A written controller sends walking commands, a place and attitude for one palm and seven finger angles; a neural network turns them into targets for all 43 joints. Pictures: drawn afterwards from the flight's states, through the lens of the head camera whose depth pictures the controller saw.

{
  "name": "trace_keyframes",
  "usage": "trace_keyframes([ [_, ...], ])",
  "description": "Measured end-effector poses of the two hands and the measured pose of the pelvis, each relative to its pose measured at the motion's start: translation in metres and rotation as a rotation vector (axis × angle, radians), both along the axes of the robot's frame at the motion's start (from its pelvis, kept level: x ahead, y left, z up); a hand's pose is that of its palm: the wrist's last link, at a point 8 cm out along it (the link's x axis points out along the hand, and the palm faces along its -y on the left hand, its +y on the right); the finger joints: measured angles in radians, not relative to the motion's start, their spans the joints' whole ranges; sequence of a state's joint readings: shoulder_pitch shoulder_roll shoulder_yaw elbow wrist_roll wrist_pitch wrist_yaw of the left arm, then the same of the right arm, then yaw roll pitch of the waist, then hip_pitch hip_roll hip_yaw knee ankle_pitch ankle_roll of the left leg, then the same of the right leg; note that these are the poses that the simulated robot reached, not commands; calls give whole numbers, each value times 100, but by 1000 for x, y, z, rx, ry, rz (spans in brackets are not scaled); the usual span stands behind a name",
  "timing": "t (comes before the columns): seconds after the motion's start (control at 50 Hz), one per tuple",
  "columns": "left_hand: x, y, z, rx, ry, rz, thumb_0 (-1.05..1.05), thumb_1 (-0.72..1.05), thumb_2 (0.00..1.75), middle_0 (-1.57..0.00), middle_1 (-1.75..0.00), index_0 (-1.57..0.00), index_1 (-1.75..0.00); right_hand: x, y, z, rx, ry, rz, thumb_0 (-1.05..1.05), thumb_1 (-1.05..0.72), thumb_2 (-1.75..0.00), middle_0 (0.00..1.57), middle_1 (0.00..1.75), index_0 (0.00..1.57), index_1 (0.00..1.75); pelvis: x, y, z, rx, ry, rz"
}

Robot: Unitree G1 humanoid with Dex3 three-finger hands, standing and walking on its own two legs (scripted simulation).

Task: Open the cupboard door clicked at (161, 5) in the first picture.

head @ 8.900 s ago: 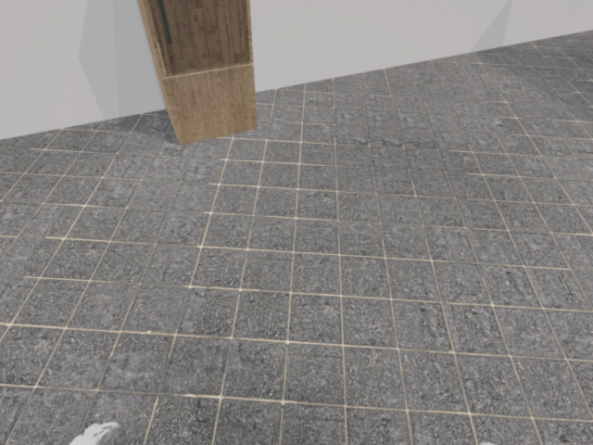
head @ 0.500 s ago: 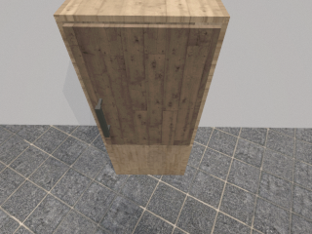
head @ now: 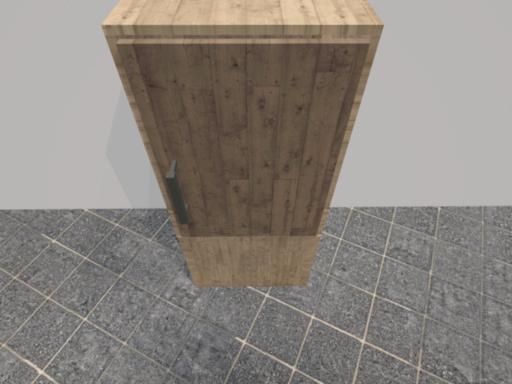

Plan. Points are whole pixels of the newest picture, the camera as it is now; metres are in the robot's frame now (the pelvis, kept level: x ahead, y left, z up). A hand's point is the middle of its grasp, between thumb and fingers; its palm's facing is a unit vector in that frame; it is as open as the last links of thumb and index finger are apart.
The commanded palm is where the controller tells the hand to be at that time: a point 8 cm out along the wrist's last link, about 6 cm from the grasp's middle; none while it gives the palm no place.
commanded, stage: raise the hand with hooked fingers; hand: left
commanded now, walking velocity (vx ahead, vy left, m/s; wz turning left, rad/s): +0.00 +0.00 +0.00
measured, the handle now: (179, 194) +0.54 +0.22 -0.11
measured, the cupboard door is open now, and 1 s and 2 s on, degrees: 0 0 0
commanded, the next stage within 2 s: none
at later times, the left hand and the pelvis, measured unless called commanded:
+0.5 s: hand out of the picture +0.13 +0.18 -0.10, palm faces +0.15 -0.99 -0.03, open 8.7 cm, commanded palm +0.13 +0.24 -0.07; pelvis -0.03 -0.04 -0.10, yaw +2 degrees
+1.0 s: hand (119, 349) +0.18 +0.24 -0.07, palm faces +0.14 -0.99 -0.09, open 11.8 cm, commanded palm +0.16 +0.28 -0.07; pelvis -0.05 -0.02 -0.11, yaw +1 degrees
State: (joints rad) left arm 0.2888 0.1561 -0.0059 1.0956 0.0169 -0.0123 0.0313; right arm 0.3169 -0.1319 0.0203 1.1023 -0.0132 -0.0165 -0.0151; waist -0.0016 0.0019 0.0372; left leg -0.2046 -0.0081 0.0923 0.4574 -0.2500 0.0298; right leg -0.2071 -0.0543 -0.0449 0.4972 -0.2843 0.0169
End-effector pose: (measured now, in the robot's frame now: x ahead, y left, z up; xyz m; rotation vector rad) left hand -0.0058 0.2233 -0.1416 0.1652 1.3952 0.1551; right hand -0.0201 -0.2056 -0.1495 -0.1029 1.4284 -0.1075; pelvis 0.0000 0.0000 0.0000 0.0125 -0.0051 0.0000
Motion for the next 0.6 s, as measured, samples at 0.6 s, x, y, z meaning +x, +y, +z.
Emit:
trace_keyframes([
  [0.6,100,25,65,60,-1389,-39,1,45,70,-23,-60,-23,-60,243,-55,-6,-138,-912,308,1,-91,-90,20,30,20,30,-34,-46,-119,-55,291,63],
])
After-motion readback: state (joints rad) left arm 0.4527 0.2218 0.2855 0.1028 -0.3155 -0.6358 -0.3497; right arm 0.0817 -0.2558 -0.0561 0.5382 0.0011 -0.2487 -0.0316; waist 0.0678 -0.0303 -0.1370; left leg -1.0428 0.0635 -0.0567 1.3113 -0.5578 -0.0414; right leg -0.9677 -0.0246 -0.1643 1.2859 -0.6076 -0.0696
